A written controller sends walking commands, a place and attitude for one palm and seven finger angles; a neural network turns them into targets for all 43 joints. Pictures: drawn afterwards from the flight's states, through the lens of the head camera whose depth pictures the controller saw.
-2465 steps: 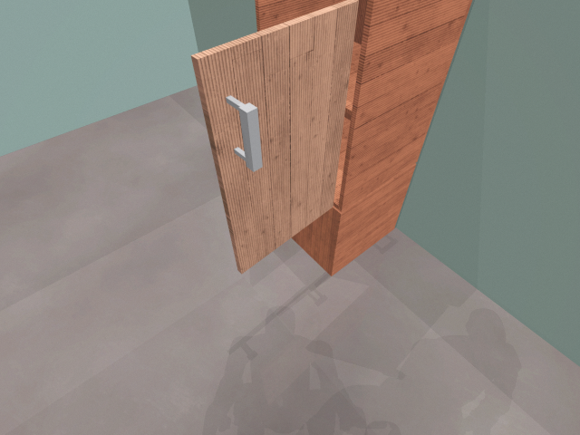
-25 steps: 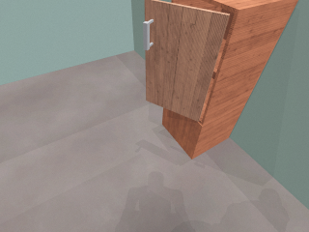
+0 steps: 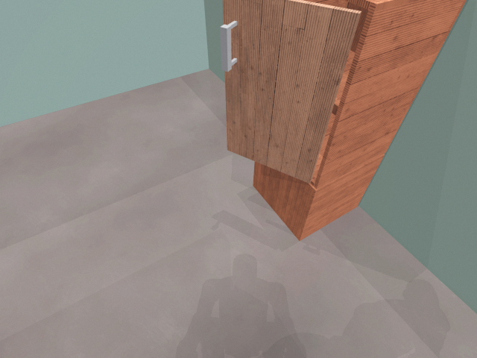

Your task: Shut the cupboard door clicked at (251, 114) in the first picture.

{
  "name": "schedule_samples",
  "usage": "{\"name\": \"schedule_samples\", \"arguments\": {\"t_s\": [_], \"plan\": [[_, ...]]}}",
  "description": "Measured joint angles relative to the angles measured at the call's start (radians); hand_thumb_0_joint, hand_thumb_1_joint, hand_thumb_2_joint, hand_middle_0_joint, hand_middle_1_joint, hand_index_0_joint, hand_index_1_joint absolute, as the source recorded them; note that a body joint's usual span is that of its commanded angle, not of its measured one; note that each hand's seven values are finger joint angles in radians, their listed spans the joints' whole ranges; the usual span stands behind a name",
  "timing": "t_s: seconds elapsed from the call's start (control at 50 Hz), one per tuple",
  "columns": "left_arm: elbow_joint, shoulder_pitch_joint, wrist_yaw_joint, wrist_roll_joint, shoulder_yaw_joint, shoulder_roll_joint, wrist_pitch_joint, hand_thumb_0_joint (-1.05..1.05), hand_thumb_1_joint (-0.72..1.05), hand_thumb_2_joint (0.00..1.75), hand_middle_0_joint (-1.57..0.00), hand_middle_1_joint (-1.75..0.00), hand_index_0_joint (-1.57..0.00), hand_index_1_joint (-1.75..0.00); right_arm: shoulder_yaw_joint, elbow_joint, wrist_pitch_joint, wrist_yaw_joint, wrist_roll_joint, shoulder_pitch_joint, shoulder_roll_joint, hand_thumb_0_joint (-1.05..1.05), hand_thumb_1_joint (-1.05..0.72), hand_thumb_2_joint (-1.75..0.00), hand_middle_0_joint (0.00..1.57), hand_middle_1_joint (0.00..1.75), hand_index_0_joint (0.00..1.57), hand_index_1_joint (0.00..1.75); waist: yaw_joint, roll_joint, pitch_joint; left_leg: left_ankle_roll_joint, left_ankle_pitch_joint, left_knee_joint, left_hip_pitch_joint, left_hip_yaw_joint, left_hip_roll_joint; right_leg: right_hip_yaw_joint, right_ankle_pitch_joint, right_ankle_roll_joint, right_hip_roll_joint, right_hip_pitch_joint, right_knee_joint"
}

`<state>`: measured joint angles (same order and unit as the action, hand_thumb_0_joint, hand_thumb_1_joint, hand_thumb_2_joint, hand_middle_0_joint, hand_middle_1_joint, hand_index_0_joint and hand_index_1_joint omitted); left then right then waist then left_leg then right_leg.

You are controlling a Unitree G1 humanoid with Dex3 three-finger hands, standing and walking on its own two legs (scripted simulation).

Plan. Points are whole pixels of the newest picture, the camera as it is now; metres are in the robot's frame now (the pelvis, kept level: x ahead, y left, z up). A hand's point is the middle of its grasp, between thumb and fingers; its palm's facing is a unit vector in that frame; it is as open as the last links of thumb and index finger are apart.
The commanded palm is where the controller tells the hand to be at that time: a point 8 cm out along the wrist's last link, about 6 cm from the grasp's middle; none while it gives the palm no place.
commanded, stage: look to check the result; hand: left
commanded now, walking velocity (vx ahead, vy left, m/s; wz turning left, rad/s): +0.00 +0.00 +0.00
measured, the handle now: (230, 46) +0.91 +0.07 +0.10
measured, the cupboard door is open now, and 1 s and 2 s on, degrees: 28 28 28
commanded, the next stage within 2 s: walk to a spot facing it in 0.12 s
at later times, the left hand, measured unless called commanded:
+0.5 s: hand out of the picture +0.02 +0.18 -0.19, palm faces +0.14 -0.97 -0.19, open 7.4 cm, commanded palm none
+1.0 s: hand out of the picture +0.06 +0.25 -0.16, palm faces +0.38 -0.89 -0.25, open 7.4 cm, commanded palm none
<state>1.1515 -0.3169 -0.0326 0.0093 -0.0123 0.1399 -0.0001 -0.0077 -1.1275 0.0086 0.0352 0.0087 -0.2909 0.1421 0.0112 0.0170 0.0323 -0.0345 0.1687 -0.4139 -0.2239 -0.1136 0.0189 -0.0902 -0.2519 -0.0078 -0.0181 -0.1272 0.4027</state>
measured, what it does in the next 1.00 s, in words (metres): lifts its right foot, turning left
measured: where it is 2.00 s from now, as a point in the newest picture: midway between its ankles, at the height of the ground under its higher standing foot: outside the picture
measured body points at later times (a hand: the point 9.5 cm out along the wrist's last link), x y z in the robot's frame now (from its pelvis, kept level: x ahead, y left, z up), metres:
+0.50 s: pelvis +0.01 +0.00 -0.01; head +0.03 +0.02 +0.43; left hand +0.01 +0.23 -0.18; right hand +0.03 -0.23 -0.17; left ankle +0.02 +0.09 -0.73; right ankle -0.02 -0.11 -0.74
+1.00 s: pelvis +0.01 +0.01 +0.00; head +0.06 +0.04 +0.44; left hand +0.04 +0.30 -0.14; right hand +0.15 -0.22 -0.14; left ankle +0.02 +0.10 -0.74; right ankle +0.05 -0.16 -0.69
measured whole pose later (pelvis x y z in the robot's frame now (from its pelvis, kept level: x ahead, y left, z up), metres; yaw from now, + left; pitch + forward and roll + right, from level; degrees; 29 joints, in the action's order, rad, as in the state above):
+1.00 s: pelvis +0.01 +0.01 +0.00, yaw +24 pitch +4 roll -2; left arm 0.87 -0.07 -0.02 0.02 -0.07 0.24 0.05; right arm -0.07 -0.94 0.04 0.01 0.03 -0.22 0.23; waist 0.05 0.02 0.08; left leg -0.06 0.13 -0.44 -0.36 0.15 -0.09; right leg 0.04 -0.39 0.06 -0.01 -0.42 0.85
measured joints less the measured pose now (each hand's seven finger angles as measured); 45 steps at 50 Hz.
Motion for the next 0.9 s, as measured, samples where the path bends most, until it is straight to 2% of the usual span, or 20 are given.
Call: {"name": "schedule_samples", "arguments": {"t_s": [0.32, 0.44, 0.5, 0.54, 0.56, 0.58, 0.6, 0.64, 0.68, 0.72, 0.8, 0.9], "plan": [[-0.017, 0.043, 0.003, 0.0, 0.001, 0.009, -0.003, 0.0, 0.91, 0.9, -0.2, -0.3, -0.2, -0.29, -0.002, 0.01, 0.001, -0.002, 0.001, 0.039, 0.023, 0.0, -0.9, -0.9, 0.2, 0.3, 0.2, 0.3, 0.005, -0.013, 0.0, 0.006, 0.011, -0.002, 0.008, 0.01, 0.001, -0.01, -0.007, -0.002, 0.002, 0.019, -0.013], [-0.064, 0.064, 0.001, 0.004, -0.022, 0.01, 0.015, 0.0, 0.91, 0.9, -0.2, -0.3, -0.2, -0.29, -0.016, 0.037, 0.028, -0.014, 0.004, 0.028, 0.02, 0.0, -0.9, -0.9, 0.2, 0.3, 0.2, 0.3, 0.012, -0.004, 0.02, 0.011, 0.065, -0.137, -0.076, 0.06, -0.003, -0.065, -0.06, -0.003, -0.007, -0.016, 0.069], [-0.092, 0.075, -0.001, 0.012, -0.035, 0.017, 0.022, 0.0, 0.91, 0.9, -0.2, -0.3, -0.2, -0.29, -0.029, 0.056, 0.047, -0.021, 0.007, 0.02, 0.018, 0.0, -0.9, -0.9, 0.2, 0.3, 0.2, 0.3, 0.018, -0.005, 0.037, 0.032, 0.185, -0.318, -0.142, 0.059, 0.009, -0.113, -0.097, 0.002, -0.018, -0.023, 0.12], [-0.109, 0.084, -0.002, 0.017, -0.044, 0.027, 0.025, 0.0, 0.91, 0.9, -0.2, -0.3, -0.21, -0.29, -0.035, 0.072, 0.053, -0.027, 0.005, 0.017, 0.016, 0.0, -0.9, -0.9, 0.2, 0.3, 0.2, 0.3, 0.02, -0.019, 0.048, 0.04, 0.225, -0.353, -0.15, 0.044, 0.015, -0.142, -0.127, 0.013, -0.039, -0.028, 0.164], [-0.118, 0.088, -0.001, 0.016, -0.047, 0.033, 0.027, 0.0, 0.91, 0.9, -0.2, -0.3, -0.21, -0.29, -0.036, 0.083, 0.051, -0.03, 0.005, 0.014, 0.017, 0.0, -0.9, -0.9, 0.2, 0.3, 0.2, 0.3, 0.021, -0.027, 0.052, 0.04, 0.179, -0.315, -0.138, 0.038, 0.018, -0.154, -0.146, 0.021, -0.053, -0.036, 0.195], [-0.127, 0.092, 0.001, 0.013, -0.051, 0.038, 0.03, 0.0, 0.91, 0.9, -0.2, -0.3, -0.21, -0.29, -0.037, 0.094, 0.045, -0.032, 0.007, 0.013, 0.021, 0.0, -0.9, -0.9, 0.2, 0.3, 0.2, 0.3, 0.021, -0.035, 0.054, 0.021, 0.115, -0.289, -0.137, 0.04, 0.01, -0.16, -0.167, 0.029, -0.072, -0.058, 0.244], [-0.136, 0.102, 0.002, 0.007, -0.054, 0.044, 0.036, 0.0, 0.91, 0.9, -0.2, -0.3, -0.21, -0.29, -0.037, 0.103, 0.039, -0.03, 0.011, 0.02, 0.023, 0.0, -0.9, -0.9, 0.2, 0.3, 0.2, 0.3, 0.018, -0.046, 0.06, -0.005, 0.12, -0.301, -0.148, 0.038, -0.007, -0.134, -0.22, 0.038, -0.083, -0.097, 0.324], [-0.153, 0.122, 0.002, 0.006, -0.056, 0.054, 0.054, 0.0, 0.91, 0.9, -0.2, -0.3, -0.2, -0.29, -0.036, 0.12, 0.029, -0.025, 0.016, 0.039, 0.029, 0.0, -0.9, -0.9, 0.2, 0.3, 0.2, 0.3, 0.015, -0.049, 0.075, -0.043, 0.15, -0.294, -0.151, 0.039, -0.026, -0.048, -0.295, 0.036, -0.065, -0.183, 0.504], [-0.166, 0.143, 0.005, 0.009, -0.06, 0.059, 0.065, 0.01, 0.91, 0.9, -0.2, -0.3, -0.2, -0.29, -0.037, 0.139, 0.025, -0.019, 0.02, 0.048, 0.039, 0.0, -0.9, -0.9, 0.2, 0.3, 0.2, 0.3, 0.022, -0.035, 0.074, -0.054, 0.133, -0.244, -0.147, 0.054, -0.04, 0.008, -0.265, 0.036, -0.045, -0.259, 0.632], [-0.183, 0.165, 0.01, 0.011, -0.064, 0.066, 0.063, 0.01, 0.91, 0.9, -0.2, -0.3, -0.2, -0.29, -0.037, 0.152, 0.02, -0.013, 0.022, 0.054, 0.048, 0.0, -0.9, -0.9, 0.2, 0.3, 0.2, 0.3, 0.026, -0.021, 0.072, -0.054, 0.086, -0.177, -0.139, 0.074, -0.052, 0.046, -0.192, 0.044, -0.035, -0.316, 0.698], [-0.226, 0.2, 0.015, 0.013, -0.072, 0.089, 0.045, 0.01, 0.91, 0.9, -0.2, -0.3, -0.2, -0.29, -0.037, 0.166, 0.013, -0.011, 0.02, 0.059, 0.058, 0.0, -0.9, -0.9, 0.2, 0.3, 0.2, 0.3, 0.025, -0.011, 0.063, -0.056, 0.012, -0.066, -0.121, 0.122, -0.071, 0.093, -0.109, 0.064, -0.029, -0.366, 0.692], [-0.261, 0.233, 0.015, 0.014, -0.072, 0.108, 0.046, 0.0, 0.91, 0.9, -0.2, -0.3, -0.2, -0.29, -0.047, 0.178, 0.019, -0.016, 0.019, 0.062, 0.067, 0.0, -0.9, -0.9, 0.2, 0.3, 0.21, 0.3, 0.03, -0.01, 0.05, -0.044, -0.028, -0.017, -0.118, 0.19, -0.088, 0.12, -0.103, 0.078, -0.021, -0.352, 0.596]]}}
